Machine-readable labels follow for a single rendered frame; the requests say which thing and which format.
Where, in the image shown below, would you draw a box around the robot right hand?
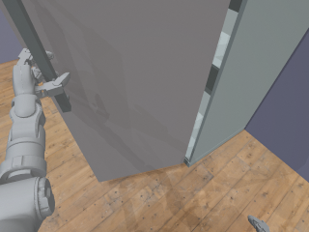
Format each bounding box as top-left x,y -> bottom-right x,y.
247,215 -> 270,232

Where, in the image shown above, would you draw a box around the fridge door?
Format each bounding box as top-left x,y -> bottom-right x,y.
0,0 -> 231,183

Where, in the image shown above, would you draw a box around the robot left hand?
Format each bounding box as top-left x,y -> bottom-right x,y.
12,48 -> 70,99

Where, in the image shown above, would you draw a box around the handle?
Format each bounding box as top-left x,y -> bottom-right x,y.
2,0 -> 71,113

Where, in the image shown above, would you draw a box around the left robot upper arm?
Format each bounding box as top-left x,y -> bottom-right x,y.
0,176 -> 55,232

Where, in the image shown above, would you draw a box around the left robot forearm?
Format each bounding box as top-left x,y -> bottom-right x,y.
0,94 -> 47,186

